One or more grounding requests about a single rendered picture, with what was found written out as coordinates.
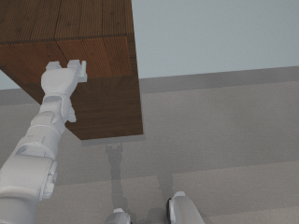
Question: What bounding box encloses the robot left thigh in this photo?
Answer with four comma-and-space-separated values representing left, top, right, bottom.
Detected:
103, 212, 131, 224

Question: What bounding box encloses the drawer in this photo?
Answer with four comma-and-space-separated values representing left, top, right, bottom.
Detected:
0, 36, 131, 83

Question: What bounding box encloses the robot thigh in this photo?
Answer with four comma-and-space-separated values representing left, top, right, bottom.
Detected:
169, 196, 205, 224
103, 212, 131, 224

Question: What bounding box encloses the robot left forearm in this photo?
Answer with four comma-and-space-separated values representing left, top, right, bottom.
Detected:
0, 92, 71, 184

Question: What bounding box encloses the robot left upper arm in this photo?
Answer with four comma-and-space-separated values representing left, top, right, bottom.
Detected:
0, 153, 58, 224

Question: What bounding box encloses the handle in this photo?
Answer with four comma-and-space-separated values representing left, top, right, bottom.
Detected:
78, 61, 88, 83

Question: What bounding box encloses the cabinet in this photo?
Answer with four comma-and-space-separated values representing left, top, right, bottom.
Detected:
0, 0, 144, 141

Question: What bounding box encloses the robot left hand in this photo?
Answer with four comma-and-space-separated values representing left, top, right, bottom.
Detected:
41, 60, 82, 122

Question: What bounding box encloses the robot right thigh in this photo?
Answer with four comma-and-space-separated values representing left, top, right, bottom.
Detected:
169, 196, 205, 224

